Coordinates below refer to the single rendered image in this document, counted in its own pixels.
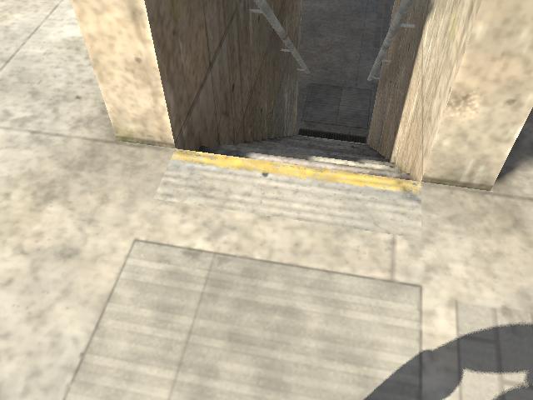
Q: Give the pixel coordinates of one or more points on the stairs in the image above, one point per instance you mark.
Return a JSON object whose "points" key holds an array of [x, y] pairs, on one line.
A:
{"points": [[354, 157]]}

